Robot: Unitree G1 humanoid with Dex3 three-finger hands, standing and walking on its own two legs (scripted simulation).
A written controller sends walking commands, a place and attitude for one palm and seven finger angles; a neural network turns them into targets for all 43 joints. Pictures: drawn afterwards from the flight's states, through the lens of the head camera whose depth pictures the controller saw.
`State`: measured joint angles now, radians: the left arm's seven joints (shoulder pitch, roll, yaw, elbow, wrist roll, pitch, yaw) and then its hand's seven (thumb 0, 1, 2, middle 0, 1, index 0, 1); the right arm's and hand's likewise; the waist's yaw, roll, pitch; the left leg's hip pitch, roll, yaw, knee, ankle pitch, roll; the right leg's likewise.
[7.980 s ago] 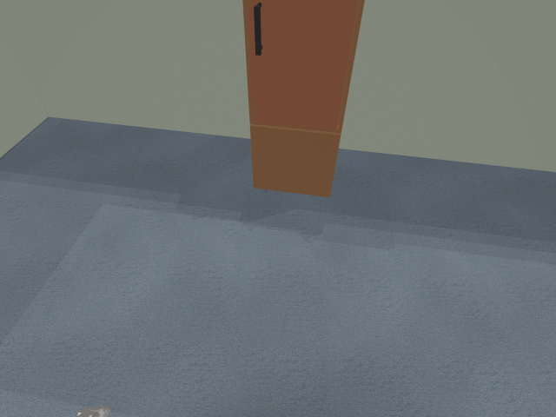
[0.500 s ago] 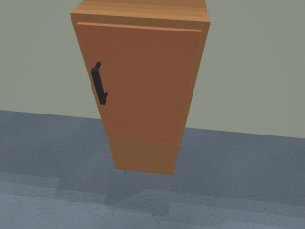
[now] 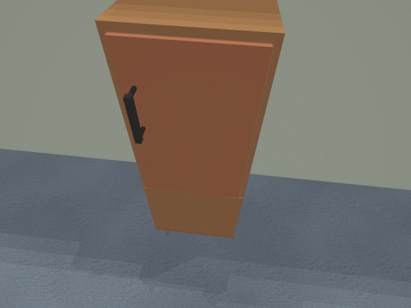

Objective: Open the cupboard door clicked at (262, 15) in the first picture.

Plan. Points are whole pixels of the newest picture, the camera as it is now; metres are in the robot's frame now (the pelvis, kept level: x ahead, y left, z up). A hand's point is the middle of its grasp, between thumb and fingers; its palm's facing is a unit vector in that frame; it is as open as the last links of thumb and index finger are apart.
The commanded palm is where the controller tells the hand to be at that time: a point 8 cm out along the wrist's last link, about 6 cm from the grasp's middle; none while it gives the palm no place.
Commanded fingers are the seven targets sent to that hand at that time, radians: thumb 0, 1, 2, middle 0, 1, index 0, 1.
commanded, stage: raise the hand with hooked fingers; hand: left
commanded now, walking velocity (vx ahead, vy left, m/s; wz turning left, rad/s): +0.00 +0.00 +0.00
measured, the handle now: (136, 116) +0.56 +0.23 +0.04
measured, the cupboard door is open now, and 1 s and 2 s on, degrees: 0 0 0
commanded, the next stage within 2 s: none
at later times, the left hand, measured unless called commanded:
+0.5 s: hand (134, 287) +0.17 +0.15 -0.04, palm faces -0.06 -1.00 +0.03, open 8.6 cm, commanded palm +0.14 +0.23 -0.04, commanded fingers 0.00 0.36 0.67 -0.24 -0.64 -0.24 -0.64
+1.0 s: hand (92, 260) +0.20 +0.23 +0.00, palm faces -0.02 -1.00 -0.07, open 11.7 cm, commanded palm +0.17 +0.28 +0.01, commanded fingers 0.00 -0.22 0.42 -0.28 -1.02 -0.28 -1.02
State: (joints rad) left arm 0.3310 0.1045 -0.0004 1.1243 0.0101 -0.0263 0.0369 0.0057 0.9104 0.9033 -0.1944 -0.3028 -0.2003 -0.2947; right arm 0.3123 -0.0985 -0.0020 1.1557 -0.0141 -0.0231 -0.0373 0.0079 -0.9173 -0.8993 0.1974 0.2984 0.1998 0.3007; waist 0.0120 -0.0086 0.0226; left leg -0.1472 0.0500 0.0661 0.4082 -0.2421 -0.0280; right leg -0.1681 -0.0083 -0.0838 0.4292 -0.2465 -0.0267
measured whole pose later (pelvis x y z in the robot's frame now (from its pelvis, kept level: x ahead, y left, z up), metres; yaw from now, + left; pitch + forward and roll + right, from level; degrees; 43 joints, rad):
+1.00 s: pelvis -0.03 +0.02 -0.06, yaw +1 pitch +10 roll -2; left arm 0.30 0.29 0.24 0.05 -0.31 -0.31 -0.33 0.01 0.01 0.52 -0.26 -0.88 -0.27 -0.87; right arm 0.32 -0.25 0.01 0.57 0.04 -0.22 -0.06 0.02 -0.90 -0.90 0.20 0.30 0.21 0.30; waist -0.03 0.03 -0.09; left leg -0.69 0.05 0.02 0.98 -0.45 0.00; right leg -0.67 -0.04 -0.10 0.94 -0.43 -0.01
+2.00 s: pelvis -0.02 +0.02 -0.03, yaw +1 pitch +6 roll -1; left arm -0.08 0.44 0.44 0.43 -0.35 -0.21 -0.56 -0.01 -0.50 0.30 -0.30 -1.20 -0.30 -1.20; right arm 0.30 -0.30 0.04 0.57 0.04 -0.21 -0.08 0.01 -0.91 -0.90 0.20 0.30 0.20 0.30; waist -0.01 0.02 -0.04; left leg -0.49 0.05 0.04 0.77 -0.38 0.00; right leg -0.48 -0.03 -0.09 0.73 -0.35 0.00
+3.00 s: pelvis -0.03 +0.02 -0.04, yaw +0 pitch +12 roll -1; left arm -0.57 0.57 0.46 0.95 -0.25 -0.29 -0.57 -0.01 -0.50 0.30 -0.30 -1.20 -0.30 -1.20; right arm 0.37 -0.31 0.04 0.61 0.04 -0.09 -0.07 0.01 -0.91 -0.90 0.20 0.30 0.20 0.30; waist -0.08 0.01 -0.06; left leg -0.65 0.06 0.05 0.84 -0.39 0.01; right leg -0.64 -0.02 -0.08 0.79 -0.36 -0.01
